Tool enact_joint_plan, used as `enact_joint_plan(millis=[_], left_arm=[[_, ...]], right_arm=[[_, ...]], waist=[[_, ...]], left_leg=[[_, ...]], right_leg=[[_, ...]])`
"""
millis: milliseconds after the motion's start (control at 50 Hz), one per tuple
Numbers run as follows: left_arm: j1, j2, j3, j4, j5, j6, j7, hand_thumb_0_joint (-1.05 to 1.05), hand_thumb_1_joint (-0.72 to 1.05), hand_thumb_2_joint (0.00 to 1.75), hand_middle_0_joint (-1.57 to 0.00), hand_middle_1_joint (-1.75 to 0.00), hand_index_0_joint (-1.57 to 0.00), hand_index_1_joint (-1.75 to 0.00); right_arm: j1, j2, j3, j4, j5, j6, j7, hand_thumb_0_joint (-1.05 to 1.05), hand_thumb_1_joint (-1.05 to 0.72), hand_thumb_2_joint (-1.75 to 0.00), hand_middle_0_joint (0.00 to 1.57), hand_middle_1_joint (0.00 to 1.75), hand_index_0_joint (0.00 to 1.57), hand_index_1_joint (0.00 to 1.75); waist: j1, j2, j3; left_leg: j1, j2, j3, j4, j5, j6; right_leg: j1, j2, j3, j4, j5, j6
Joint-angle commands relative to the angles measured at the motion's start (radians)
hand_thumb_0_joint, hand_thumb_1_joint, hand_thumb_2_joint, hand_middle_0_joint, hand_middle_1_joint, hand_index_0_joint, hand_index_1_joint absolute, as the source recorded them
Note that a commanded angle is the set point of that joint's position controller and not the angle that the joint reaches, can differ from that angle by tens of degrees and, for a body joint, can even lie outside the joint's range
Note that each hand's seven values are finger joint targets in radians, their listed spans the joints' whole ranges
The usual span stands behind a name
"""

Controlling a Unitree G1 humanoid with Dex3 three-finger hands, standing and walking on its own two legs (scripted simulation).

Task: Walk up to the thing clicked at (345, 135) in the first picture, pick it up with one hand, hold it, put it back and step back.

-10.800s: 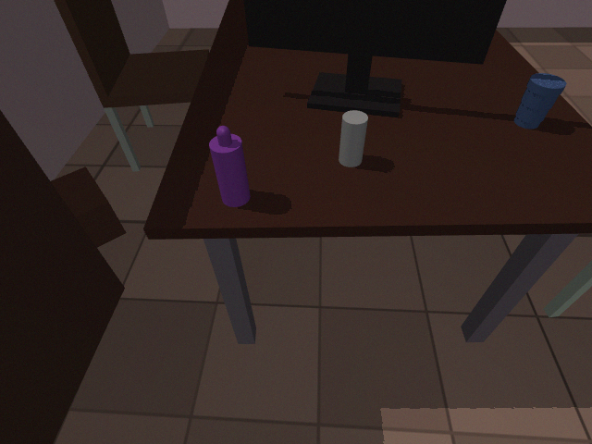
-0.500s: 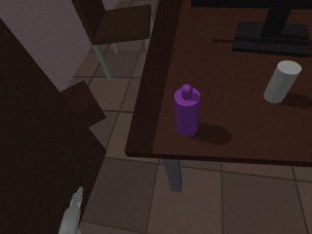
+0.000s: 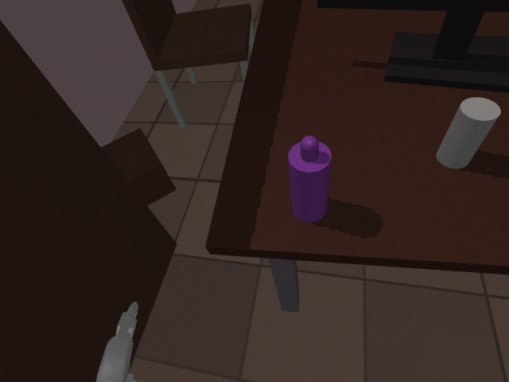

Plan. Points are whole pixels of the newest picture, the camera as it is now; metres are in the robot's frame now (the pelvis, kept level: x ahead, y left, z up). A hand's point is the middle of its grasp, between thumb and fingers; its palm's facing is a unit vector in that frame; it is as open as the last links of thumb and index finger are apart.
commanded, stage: go down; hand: right
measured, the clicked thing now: (465, 135) +0.52 -0.27 +0.06
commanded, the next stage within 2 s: approach in 0.26 s
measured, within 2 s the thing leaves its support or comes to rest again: neither
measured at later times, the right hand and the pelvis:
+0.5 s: hand out of the picture +0.41 -0.44 +0.21, palm faces +0.36 +0.93 +0.01, open 17.2 cm; pelvis +0.00 +0.00 +0.00, yaw +0 degrees
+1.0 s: hand out of the picture +0.48 -0.34 +0.07, palm faces +0.28 +0.96 +0.05, open 17.2 cm; pelvis -0.01 +0.00 -0.03, yaw +2 degrees
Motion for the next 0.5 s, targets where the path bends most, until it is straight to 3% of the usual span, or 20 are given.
enact_joint_plan(millis=[0,60,120,140,180,240,260,300,320,340,360,380,440,480], left_arm=[[-0.035,0.194,0.092,-0.172,-0.004,-0.048,0.023,0.00,-0.57,0.07,-0.05,-0.05,-0.04,-0.06],[0.018,0.190,0.092,-0.139,-0.004,-0.040,0.018,0.00,-0.57,0.07,-0.05,-0.05,-0.05,-0.06],[-0.009,0.184,0.090,-0.170,-0.003,-0.046,0.019,0.00,-0.57,0.06,-0.05,-0.05,-0.05,-0.06],[-0.006,0.185,0.093,-0.167,-0.006,-0.043,0.018,0.00,-0.57,0.06,-0.05,-0.05,-0.05,-0.06],[-0.012,0.165,0.068,-0.179,-0.006,-0.044,0.022,0.00,-0.57,0.07,-0.05,-0.05,-0.05,-0.06],[-0.007,0.179,0.077,-0.156,-0.007,-0.038,0.021,0.00,-0.57,0.07,-0.05,-0.05,-0.05,-0.06],[-0.018,0.191,0.086,-0.165,-0.006,-0.039,0.023,0.00,-0.57,0.07,-0.05,-0.05,-0.04,-0.07],[0.011,0.205,0.111,-0.138,-0.006,-0.037,0.027,0.00,-0.58,0.07,-0.06,-0.05,-0.04,-0.07],[0.016,0.196,0.104,-0.132,-0.008,-0.035,0.021,0.00,-0.57,0.07,-0.06,-0.06,-0.05,-0.06],[0.009,0.196,0.108,-0.133,-0.005,-0.036,0.022,0.00,-0.58,0.07,-0.05,-0.04,-0.03,-0.06],[-0.009,0.184,0.094,-0.148,-0.007,-0.038,0.021,0.00,-0.59,0.08,-0.06,-0.06,-0.04,-0.08],[0.001,0.189,0.103,-0.131,-0.006,-0.038,0.022,0.00,-0.59,0.08,-0.06,-0.06,-0.05,-0.08],[-0.016,0.183,0.101,-0.158,-0.008,-0.040,0.016,0.00,-0.59,0.08,-0.07,-0.06,-0.05,-0.08],[-0.013,0.170,0.093,-0.142,-0.011,-0.041,0.015,0.00,-0.59,0.08,-0.06,-0.06,-0.05,-0.08]], right_arm=[[-0.339,-0.384,-0.023,-0.224,0.029,-0.056,0.007,0.00,0.48,-0.07,0.04,0.06,0.05,0.06],[-0.306,-0.385,-0.027,-0.197,0.033,-0.050,0.010,0.00,0.49,-0.07,0.04,0.06,0.05,0.06],[-0.304,-0.381,-0.035,-0.198,0.029,-0.052,0.007,0.00,0.48,-0.08,0.04,0.06,0.05,0.06],[-0.328,-0.407,-0.047,-0.237,0.031,-0.056,0.006,0.00,0.50,-0.07,0.04,0.06,0.05,0.06],[-0.332,-0.400,-0.043,-0.238,0.029,-0.054,0.009,0.00,0.51,-0.07,0.04,0.06,0.04,0.06],[-0.308,-0.381,-0.026,-0.226,0.031,-0.045,0.009,0.00,0.48,-0.08,0.05,0.06,0.05,0.06],[-0.353,-0.410,-0.038,-0.267,0.030,-0.051,0.008,0.00,0.48,-0.07,0.05,0.06,0.05,0.06],[-0.300,-0.381,-0.025,-0.197,0.032,-0.040,0.012,0.00,0.48,-0.08,0.04,0.06,0.05,0.06],[-0.283,-0.366,-0.015,-0.201,0.029,-0.037,0.011,0.00,0.46,-0.08,0.05,0.06,0.05,0.06],[-0.314,-0.378,-0.027,-0.235,0.035,-0.043,0.012,0.00,0.54,-0.08,0.04,0.06,0.05,0.06],[-0.340,-0.394,-0.038,-0.261,0.034,-0.044,0.007,0.00,0.47,-0.08,0.05,0.05,0.05,0.05],[-0.326,-0.391,-0.041,-0.244,0.032,-0.039,0.006,0.00,0.46,-0.08,0.04,0.05,0.05,0.05],[-0.304,-0.333,-0.009,-0.229,0.034,-0.038,0.012,0.00,0.46,-0.08,0.05,0.05,0.05,0.05],[-0.273,-0.268,0.024,-0.181,0.042,-0.039,0.016,0.00,0.45,-0.08,0.05,0.05,0.06,0.05]], waist=[[-0.028,-0.295,-0.377],[-0.031,-0.285,-0.325],[-0.028,-0.251,-0.360],[-0.033,-0.269,-0.380],[-0.030,-0.267,-0.400],[-0.032,-0.303,-0.377],[-0.037,-0.323,-0.382],[-0.020,-0.275,-0.369],[-0.026,-0.286,-0.347],[-0.028,-0.307,-0.349],[-0.040,-0.306,-0.363],[-0.034,-0.280,-0.378],[-0.024,-0.264,-0.360],[-0.015,-0.241,-0.302]], left_leg=[[0.032,-0.029,0.015,-0.057,0.275,0.060],[0.031,-0.030,0.017,-0.062,0.267,0.061],[0.071,-0.024,0.008,-0.059,0.306,0.053],[0.077,-0.024,0.007,-0.055,0.308,0.055],[0.078,-0.022,0.004,-0.055,0.319,0.050],[0.040,-0.027,0.013,-0.054,0.297,0.060],[0.045,-0.026,0.013,-0.057,0.289,0.061],[0.040,-0.029,0.016,-0.057,0.302,0.056],[0.041,-0.026,0.012,-0.057,0.311,0.057],[0.036,-0.026,0.013,-0.060,0.305,0.058],[0.054,-0.023,0.009,-0.061,0.317,0.059],[0.060,-0.024,0.009,-0.062,0.327,0.055],[0.056,-0.028,0.011,-0.060,0.335,0.055],[0.020,-0.033,0.018,-0.059,0.276,0.058]], right_leg=[[0.415,0.022,0.009,-0.085,0.417,-0.003],[0.380,0.025,0.006,-0.093,0.390,-0.006],[0.365,0.031,-0.002,-0.078,0.380,-0.015],[0.368,0.033,-0.001,-0.081,0.381,-0.015],[0.391,0.033,-0.005,-0.071,0.390,-0.017],[0.417,0.027,0.005,-0.081,0.442,-0.008],[0.421,0.028,0.005,-0.085,0.432,-0.005],[0.425,0.026,0.007,-0.082,0.441,-0.006],[0.410,0.030,0.003,-0.083,0.447,-0.009],[0.418,0.028,0.005,-0.083,0.448,-0.006],[0.421,0.032,-0.001,-0.080,0.444,-0.009],[0.418,0.031,0.001,-0.078,0.447,-0.012],[0.419,0.028,0.004,-0.078,0.459,-0.010],[0.393,0.024,0.010,-0.095,0.402,-0.010]])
